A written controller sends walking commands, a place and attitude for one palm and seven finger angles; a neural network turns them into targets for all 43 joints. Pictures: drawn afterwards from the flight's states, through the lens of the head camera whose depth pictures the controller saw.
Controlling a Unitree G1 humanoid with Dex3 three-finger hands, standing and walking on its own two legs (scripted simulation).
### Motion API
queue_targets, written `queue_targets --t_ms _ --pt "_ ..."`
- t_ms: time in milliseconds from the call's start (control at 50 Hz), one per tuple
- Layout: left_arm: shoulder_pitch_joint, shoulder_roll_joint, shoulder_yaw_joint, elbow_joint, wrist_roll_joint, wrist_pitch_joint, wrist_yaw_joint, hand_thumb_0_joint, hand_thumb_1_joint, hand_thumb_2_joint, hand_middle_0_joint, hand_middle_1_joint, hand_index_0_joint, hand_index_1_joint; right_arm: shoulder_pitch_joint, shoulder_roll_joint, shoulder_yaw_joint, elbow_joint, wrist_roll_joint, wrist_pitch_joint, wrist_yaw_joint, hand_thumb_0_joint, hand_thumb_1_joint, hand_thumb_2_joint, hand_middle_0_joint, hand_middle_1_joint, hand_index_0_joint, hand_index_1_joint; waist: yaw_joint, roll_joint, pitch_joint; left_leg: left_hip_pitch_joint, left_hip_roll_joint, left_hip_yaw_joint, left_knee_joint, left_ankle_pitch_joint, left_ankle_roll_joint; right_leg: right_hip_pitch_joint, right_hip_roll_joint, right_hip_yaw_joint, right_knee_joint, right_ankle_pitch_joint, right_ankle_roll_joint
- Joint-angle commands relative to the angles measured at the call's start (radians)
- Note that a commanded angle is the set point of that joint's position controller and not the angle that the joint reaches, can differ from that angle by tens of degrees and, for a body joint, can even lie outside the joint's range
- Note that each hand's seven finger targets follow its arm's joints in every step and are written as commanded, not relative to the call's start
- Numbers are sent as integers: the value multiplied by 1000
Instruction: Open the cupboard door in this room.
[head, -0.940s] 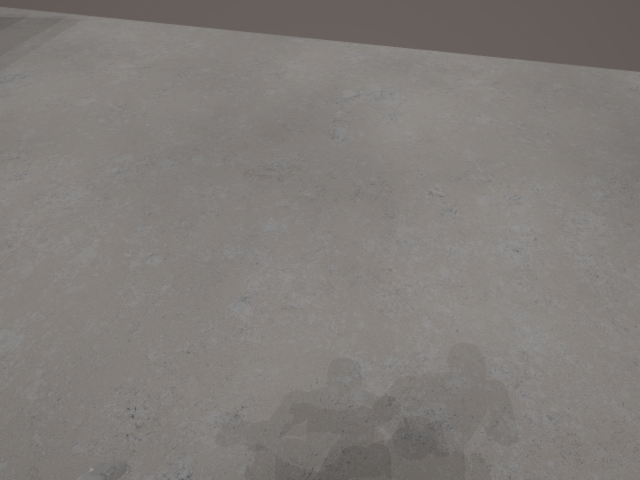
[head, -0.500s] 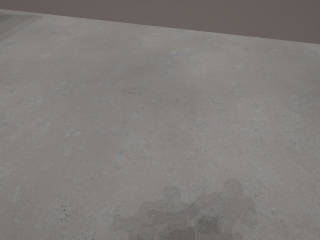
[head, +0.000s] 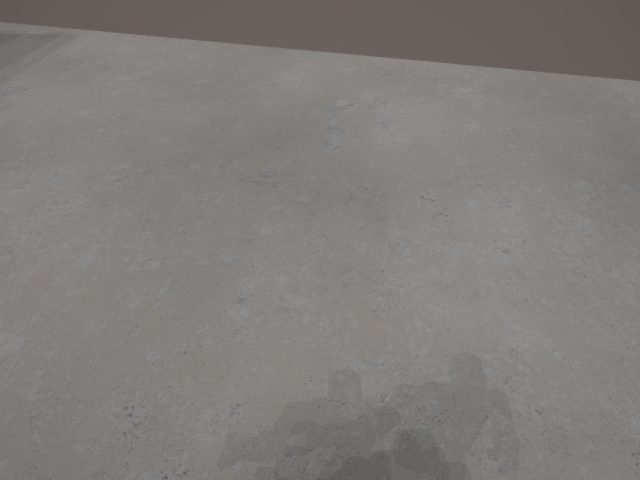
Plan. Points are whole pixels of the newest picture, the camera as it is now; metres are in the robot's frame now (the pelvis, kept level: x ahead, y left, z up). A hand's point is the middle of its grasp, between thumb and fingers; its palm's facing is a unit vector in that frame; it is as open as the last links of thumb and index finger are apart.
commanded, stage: turn or walk to find it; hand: left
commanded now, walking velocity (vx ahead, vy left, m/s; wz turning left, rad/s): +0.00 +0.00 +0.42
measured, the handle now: out of the picture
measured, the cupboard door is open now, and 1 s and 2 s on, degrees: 0 0 0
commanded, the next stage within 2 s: none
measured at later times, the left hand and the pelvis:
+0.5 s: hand out of the picture +0.03 +0.22 -0.18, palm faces +0.14 -0.96 -0.24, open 7.4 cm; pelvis -0.02 +0.01 -0.01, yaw +8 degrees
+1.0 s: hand out of the picture -0.10 +0.21 -0.20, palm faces +0.42 -0.88 -0.24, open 7.4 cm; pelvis -0.04 +0.01 -0.02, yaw +24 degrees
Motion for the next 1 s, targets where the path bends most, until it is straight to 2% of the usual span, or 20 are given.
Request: queue_targets --t_ms 0,100,280,300,340,380,420,500,560,580,600,620,640,700,720,860,920,940,960,980 --pt "-48 205 48 -76 5 -22 17 0 900 900 -200 -300 -200 -300 -53 -203 -38 -77 -4 -22 -11 0 -900 -900 200 300 200 300 4 8 -22 -44 97 -107 -50 38 45 -28 -127 102 -79 -25 -21" --pt "18 104 36 -89 4 8 32 0 900 900 -200 -300 -200 -300 15 -78 -20 -94 -7 7 -7 0 -900 -900 200 300 200 300 4 -27 -50 -116 76 -96 47 96 26 -21 -164 87 -18 28 -9" --pt "23 107 62 -194 13 25 44 0 900 900 -200 -300 -200 -300 94 -48 -54 -166 -6 34 -3 0 -900 -900 200 300 200 300 -19 -64 -60 -149 47 -102 221 62 34 -144 -245 51 71 -2 -55" --pt "11 90 62 -205 12 28 43 0 900 900 -200 -300 -200 -300 105 -53 -57 -172 -8 33 -1 0 -900 -900 200 300 200 300 -26 2 -48 -162 69 -166 168 78 51 -167 -199 4 130 -63 -30" --pt "9 33 60 -228 7 29 42 0 900 900 -200 -300 -200 -300 123 -109 -71 -193 -15 23 -4 0 -900 -900 200 300 200 300 -29 223 -24 -182 213 -461 -38 144 153 -216 -32 -95 387 -210 41" --pt "17 18 65 -234 7 26 47 0 900 900 -200 -300 -200 -300 140 -112 -82 -198 -11 16 -20 0 -900 -900 200 300 200 300 -27 210 -67 -86 258 -546 -62 296 240 -306 -34 6 599 -359 36" --pt "36 -7 65 -227 3 21 44 0 900 900 -200 -300 -200 -300 118 -92 -83 -207 -14 19 -27 0 -900 -900 200 300 200 300 -16 181 -100 -40 214 -460 -7 344 229 -309 -38 17 584 -332 40" --pt "58 -45 64 -231 -5 18 40 0 900 900 -200 -300 -200 -300 131 -79 -95 -216 -17 28 -29 0 -900 -900 200 300 200 300 -21 159 -130 -15 176 -442 24 387 211 -224 -7 -4 388 -302 48" --pt "132 -38 70 -218 -7 10 42 0 900 900 -200 -300 -200 -300 115 -69 -102 -227 -9 35 -22 0 -900 -900 200 300 200 300 6 141 -146 -94 108 -404 79 321 145 -39 12 -32 97 -120 51" --pt "167 -9 79 -209 -2 6 47 0 900 900 -200 -300 -200 -300 102 -44 -100 -238 -2 37 -17 0 -900 -900 200 300 200 300 24 94 -134 -227 67 -370 121 171 99 98 -39 -2 -16 -39 41" --pt "184 69 98 -211 14 0 54 0 900 900 -200 -300 -200 -300 104 14 -94 -259 4 38 -10 0 -900 -900 200 300 200 300 31 -134 -104 -433 -39 -220 305 -93 28 203 -259 212 -115 -93 -29" --pt "158 121 103 -233 19 0 53 0 900 900 -200 -300 -200 -300 63 25 -97 -287 -7 38 -10 0 -900 -900 200 300 200 300 45 -270 -32 -506 -101 -76 521 -332 -16 84 -463 377 -154 12 -132" --pt "145 89 103 -237 16 -2 59 0 900 900 -200 -300 -200 -300 31 -4 -105 -286 -15 48 -8 0 -900 -900 200 300 200 300 40 -180 -31 -463 -47 -113 662 -337 -8 -10 -466 341 -133 90 -169" --pt "43 41 83 -252 20 -11 52 0 900 900 -200 -300 -200 -300 82 22 -103 -233 -8 59 8 0 -900 -900 200 300 200 300 -28 -156 19 -428 -8 -53 824 -209 -27 -67 -321 112 -62 218 -145" --pt "51 36 82 -251 22 -10 51 0 900 900 -200 -300 -200 -300 77 29 -101 -231 -7 62 10 0 -900 -900 200 300 200 300 -23 -157 26 -410 -6 -29 812 -198 -33 -80 -308 73 -58 222 -137" --pt "179 94 98 -206 30 -2 47 0 900 900 -200 -300 -200 -300 -40 50 -73 -258 2 51 14 0 -900 -900 200 300 200 300 48 -195 0 -280 -10 72 429 -256 -30 19 -330 18 29 443 -136" --pt "157 102 104 -201 22 4 45 0 900 900 -200 -300 -200 -300 37 27 -73 -240 0 38 9 0 -900 -900 200 300 200 300 2 -188 -57 -119 -17 97 169 -98 -15 11 -305 -45 149 465 -71" --pt "148 84 100 -206 14 8 42 0 900 900 -200 -300 -200 -300 88 -10 -79 -228 -2 29 10 0 -900 -900 200 300 200 300 -25 -94 -99 18 18 54 41 66 2 -56 -274 -96 274 386 -22" --pt "176 22 94 -237 6 15 36 0 900 900 -200 -300 -200 -300 120 -114 -102 -231 -13 18 7 0 -900 -900 200 300 200 300 -34 184 -145 198 263 -241 11 400 103 -300 -157 -162 479 -19 54" --pt "134 -17 73 -266 14 19 36 0 900 900 -200 -300 -200 -300 162 -164 -112 -223 -3 25 4 0 -900 -900 200 300 200 300 -50 287 -135 161 392 -341 -2 647 219 -377 -102 -119 630 -462 73"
